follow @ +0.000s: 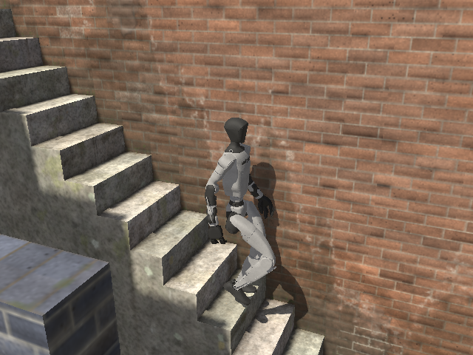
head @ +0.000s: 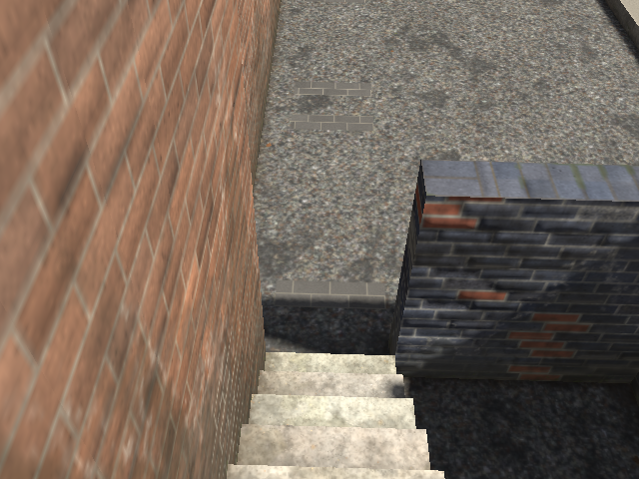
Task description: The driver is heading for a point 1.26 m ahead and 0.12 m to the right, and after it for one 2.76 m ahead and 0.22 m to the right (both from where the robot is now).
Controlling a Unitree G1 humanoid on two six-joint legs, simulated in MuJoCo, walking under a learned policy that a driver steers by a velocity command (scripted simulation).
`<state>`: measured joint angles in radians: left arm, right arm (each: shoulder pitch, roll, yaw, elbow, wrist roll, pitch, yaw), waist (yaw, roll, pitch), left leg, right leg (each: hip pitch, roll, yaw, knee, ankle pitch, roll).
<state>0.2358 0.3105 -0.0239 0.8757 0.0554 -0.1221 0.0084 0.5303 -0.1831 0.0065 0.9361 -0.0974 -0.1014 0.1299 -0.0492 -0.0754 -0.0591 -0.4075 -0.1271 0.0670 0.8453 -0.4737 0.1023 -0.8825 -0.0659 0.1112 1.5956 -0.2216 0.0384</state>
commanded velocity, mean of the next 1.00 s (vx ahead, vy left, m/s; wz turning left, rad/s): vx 0.50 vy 0.00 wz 0.00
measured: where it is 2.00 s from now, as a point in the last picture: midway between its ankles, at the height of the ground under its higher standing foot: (339, 437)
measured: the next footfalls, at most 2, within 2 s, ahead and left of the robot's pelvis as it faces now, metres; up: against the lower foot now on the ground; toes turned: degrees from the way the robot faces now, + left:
right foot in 0.32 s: +0.24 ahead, -0.13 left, -0.21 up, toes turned -1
left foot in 0.74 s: +0.49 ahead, +0.05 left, -0.41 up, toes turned +1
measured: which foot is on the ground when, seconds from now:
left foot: down 0.00-0.32, up 0.34-0.72, down 0.74-1.00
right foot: up 0.00-0.30, down 0.32-0.76, up 0.78-1.00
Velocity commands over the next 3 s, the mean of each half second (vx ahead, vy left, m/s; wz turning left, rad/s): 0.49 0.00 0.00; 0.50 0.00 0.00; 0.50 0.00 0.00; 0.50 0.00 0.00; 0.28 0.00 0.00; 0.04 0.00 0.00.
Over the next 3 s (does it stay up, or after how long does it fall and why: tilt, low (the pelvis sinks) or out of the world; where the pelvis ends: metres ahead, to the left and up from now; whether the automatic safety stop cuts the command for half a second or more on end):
stays up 1.20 -0.12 -0.99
